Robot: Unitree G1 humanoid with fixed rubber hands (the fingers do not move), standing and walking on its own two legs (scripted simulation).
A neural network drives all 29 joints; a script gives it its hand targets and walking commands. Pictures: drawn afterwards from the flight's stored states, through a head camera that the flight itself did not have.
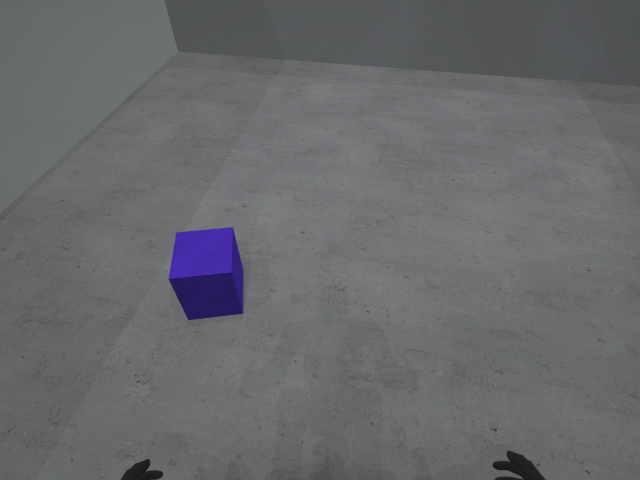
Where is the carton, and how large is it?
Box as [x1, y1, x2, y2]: [169, 227, 242, 319]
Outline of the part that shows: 232,227 176,233 169,273 169,280 188,319 242,313 242,267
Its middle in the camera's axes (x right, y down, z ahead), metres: -0.41 +0.12 +1.40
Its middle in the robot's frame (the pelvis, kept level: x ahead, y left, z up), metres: +0.92 +0.41 -0.64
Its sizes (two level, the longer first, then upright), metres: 0.210 0.200 0.250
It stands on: the floor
